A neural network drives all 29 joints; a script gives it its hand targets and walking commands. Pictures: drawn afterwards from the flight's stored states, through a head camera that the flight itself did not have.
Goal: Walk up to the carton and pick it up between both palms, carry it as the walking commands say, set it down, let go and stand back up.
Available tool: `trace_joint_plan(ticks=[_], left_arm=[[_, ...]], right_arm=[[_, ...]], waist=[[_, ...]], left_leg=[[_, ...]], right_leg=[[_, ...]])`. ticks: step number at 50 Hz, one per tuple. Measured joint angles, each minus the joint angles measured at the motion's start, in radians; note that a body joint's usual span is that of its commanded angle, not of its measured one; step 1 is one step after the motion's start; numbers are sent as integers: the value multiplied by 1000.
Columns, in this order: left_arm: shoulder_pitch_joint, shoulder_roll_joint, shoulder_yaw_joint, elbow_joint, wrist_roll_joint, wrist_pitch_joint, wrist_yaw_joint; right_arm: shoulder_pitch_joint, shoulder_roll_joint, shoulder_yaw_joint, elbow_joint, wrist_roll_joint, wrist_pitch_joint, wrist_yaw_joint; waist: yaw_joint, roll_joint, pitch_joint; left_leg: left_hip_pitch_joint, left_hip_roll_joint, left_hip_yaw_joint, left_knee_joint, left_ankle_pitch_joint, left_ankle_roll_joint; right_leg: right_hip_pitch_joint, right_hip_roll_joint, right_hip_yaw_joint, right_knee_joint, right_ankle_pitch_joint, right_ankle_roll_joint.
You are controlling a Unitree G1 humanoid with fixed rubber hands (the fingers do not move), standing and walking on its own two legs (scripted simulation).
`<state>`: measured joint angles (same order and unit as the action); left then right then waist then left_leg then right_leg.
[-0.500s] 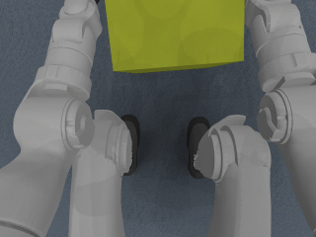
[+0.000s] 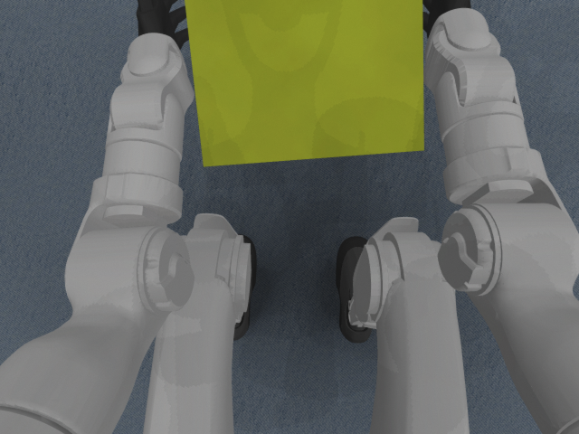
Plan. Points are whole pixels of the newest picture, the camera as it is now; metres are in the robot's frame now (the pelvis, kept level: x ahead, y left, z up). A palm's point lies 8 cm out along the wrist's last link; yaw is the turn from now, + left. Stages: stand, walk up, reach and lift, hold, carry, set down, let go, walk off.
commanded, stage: reach and lift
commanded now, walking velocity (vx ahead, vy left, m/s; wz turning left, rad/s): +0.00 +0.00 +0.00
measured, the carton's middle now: (301, 52) +0.53 +0.00 -0.19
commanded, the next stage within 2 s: none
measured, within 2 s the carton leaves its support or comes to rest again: neither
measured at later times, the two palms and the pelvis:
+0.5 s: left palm (136, 25) +0.51 +0.16 -0.06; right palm (466, 0) +0.54 -0.15 -0.06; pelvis +0.01 +0.00 +0.04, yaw +0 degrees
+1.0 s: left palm (83, 7) +0.49 +0.16 +0.02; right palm out of the picture +0.51 -0.14 +0.02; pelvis +0.00 +0.00 +0.09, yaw +0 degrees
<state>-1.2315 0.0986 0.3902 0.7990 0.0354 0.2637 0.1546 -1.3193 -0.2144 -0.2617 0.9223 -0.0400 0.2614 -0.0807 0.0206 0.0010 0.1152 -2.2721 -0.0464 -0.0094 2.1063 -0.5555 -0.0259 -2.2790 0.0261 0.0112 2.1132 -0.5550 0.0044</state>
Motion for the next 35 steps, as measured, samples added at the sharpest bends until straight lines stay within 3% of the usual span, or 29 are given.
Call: trace_joint_plan(ticks=[10, 22, 35], left_arm=[[27, -36, 67, -77, 70, 43, -29], [110, -59, 50, -172, 49, 66, -33], [148, -88, 87, -148, 99, 92, -51]], right_arm=[[16, 39, -59, -48, -69, 29, 21], [102, 72, -47, -153, -64, 55, 20], [157, 104, -86, -139, -99, 79, 27]], waist=[[3, -10, -49], [6, -5, -96], [14, -8, -180]], left_leg=[[25, 4, 3, -67, 6, 1], [58, 3, -3, -114, -2, -4], [142, 9, -5, -210, 13, -6]], right_leg=[[21, 5, 7, -65, 9, 0], [52, 9, 5, -112, 2, -2], [131, 19, 12, -207, 23, -3]])
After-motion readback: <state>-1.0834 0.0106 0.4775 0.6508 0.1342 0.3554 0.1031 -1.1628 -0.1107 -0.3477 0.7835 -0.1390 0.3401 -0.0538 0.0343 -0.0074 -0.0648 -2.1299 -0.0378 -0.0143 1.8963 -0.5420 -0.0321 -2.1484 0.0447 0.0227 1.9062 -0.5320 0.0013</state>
